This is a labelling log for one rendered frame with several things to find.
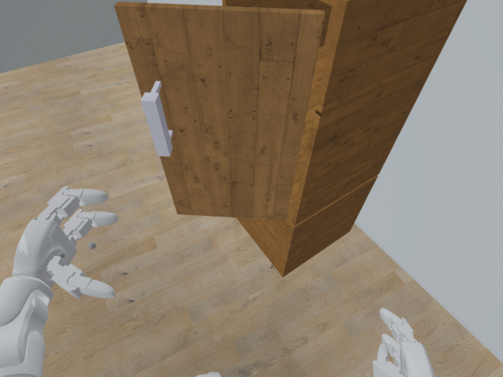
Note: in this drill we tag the handle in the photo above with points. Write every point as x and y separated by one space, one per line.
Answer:
155 117

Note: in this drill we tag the robot left forearm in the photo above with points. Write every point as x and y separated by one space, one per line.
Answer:
24 311

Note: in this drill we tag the cupboard door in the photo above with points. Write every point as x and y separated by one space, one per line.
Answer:
236 85

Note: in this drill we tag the right robot hand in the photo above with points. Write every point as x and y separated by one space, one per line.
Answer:
410 356

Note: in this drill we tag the left robot hand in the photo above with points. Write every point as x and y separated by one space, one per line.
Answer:
43 239

